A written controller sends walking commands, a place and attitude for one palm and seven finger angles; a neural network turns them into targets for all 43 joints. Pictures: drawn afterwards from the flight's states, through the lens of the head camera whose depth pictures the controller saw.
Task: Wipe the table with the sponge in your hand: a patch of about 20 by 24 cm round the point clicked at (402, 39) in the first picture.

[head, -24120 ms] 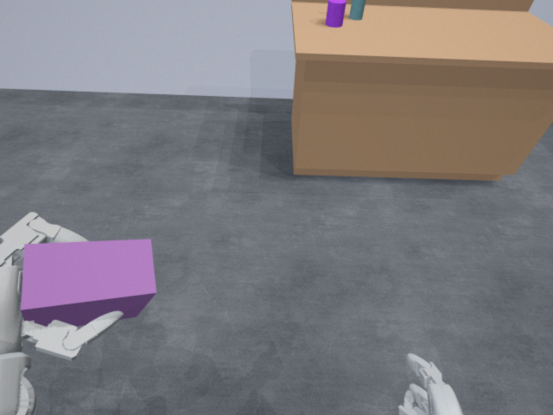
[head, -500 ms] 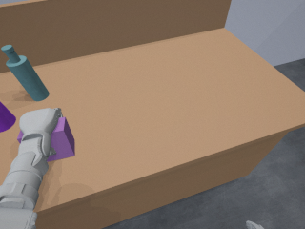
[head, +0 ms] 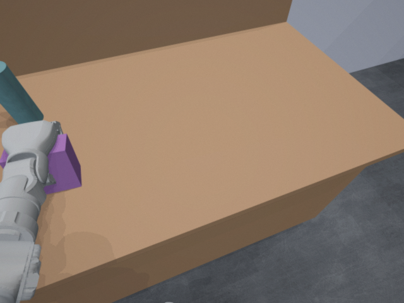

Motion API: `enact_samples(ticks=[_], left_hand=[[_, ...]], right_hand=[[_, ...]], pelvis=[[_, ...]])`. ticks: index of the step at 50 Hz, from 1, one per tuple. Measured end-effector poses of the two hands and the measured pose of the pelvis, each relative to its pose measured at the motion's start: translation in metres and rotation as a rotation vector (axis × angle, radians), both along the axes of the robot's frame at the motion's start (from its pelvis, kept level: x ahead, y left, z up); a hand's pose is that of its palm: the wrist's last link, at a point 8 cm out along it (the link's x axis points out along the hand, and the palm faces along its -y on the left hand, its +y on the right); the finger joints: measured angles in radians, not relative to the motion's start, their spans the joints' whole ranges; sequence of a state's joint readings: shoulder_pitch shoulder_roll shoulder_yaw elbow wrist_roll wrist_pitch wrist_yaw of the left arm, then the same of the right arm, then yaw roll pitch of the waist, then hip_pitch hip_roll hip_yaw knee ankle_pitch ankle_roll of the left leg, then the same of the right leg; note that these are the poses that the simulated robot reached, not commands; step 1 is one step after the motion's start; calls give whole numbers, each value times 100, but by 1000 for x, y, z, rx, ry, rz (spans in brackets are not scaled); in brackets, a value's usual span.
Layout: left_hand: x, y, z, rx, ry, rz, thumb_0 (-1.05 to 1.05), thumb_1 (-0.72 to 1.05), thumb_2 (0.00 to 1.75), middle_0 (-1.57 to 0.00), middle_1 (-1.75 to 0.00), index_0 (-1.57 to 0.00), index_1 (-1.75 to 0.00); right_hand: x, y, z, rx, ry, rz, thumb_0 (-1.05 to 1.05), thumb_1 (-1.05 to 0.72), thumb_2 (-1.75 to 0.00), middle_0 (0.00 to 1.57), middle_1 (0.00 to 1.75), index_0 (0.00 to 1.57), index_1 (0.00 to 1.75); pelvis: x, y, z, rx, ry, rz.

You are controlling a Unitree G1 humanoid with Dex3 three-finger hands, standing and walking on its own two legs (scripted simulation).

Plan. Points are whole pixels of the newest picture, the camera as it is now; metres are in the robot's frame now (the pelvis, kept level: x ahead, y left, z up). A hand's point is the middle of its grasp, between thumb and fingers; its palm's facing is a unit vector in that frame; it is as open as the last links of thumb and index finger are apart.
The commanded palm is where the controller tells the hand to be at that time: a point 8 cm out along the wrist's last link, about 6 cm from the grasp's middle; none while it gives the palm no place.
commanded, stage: wipe forward along the first lane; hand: left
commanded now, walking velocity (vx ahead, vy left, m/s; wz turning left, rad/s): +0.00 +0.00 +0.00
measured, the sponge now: (49, 171) +0.38 +0.36 +0.00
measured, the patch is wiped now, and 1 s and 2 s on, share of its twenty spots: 0.25 0.30 0.60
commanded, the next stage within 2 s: slide across to the middle lane in 0.32 s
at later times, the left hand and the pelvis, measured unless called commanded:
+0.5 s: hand (42, 140) +0.44 +0.37 +0.05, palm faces -0.14 +0.03 -0.99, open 10.3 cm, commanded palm +0.42 +0.35 +0.08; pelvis +0.01 +0.02 +0.00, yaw +0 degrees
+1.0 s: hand (62, 130) +0.46 +0.33 +0.05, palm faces -0.10 +0.01 -0.99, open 10.3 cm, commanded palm +0.44 +0.30 +0.10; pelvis +0.04 +0.03 +0.01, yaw +0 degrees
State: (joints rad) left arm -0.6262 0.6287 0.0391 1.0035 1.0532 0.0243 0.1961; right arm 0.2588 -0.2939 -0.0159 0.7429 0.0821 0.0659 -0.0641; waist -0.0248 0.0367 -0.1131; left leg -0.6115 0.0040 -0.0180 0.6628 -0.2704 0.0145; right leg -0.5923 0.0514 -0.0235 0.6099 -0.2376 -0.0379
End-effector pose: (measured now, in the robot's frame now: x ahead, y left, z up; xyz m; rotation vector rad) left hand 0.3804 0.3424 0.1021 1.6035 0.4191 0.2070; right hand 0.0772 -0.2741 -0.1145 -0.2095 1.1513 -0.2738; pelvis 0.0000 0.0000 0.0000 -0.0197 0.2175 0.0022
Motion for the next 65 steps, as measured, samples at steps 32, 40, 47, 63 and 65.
enact_samples(ticks=[32, 40, 47, 63, 65], left_hand=[[46, 18, 0, 7, -6, -1, 2, -55, 107, -72, -131, -74, -133], [52, 10, 4, 2, -13, -12, 1, -54, 107, -71, -133, -73, -134], [62, -8, 7, -17, -30, -35, 0, -54, 107, -70, -134, -72, -135], [65, -39, 2, -24, -44, -11, 0, -53, 107, -69, -135, -71, -136], [64, -40, 1, -26, -45, -6, 0, -53, 107, -69, -136, -70, -137]], right_hand=[[-12, 26, 2, 0, 96, -38, 1, -90, -90, 20, 30, 20, 30], [7, 33, 3, 11, 86, -17, 1, -90, -90, 20, 30, 20, 30], [35, 40, 4, 35, 43, 2, 1, -90, -90, 20, 30, 20, 30], [71, 39, 6, 63, 0, 32, 1, -90, -90, 20, 30, 20, 30], [70, 37, 7, 61, 1, 28, 1, -90, -90, 20, 30, 20, 30]], pelvis=[[18, 22, 0, -19, 45, 0], [27, 25, 5, -17, 25, 13], [37, 26, 7, -15, 17, 11], [44, 18, 9, -7, 2, 9], [45, 17, 9, -6, 2, 6]])
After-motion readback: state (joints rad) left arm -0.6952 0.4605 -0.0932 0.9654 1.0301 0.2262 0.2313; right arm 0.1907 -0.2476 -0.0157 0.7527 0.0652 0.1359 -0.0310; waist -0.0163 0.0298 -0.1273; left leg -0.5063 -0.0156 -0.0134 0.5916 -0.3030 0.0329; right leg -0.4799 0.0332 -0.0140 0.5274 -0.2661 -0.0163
